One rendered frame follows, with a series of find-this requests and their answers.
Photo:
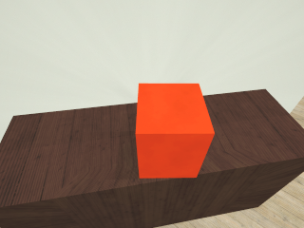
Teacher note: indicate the pedestal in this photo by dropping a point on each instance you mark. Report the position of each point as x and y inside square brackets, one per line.
[78, 168]

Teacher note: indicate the carton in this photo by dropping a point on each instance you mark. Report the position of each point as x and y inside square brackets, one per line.
[173, 130]

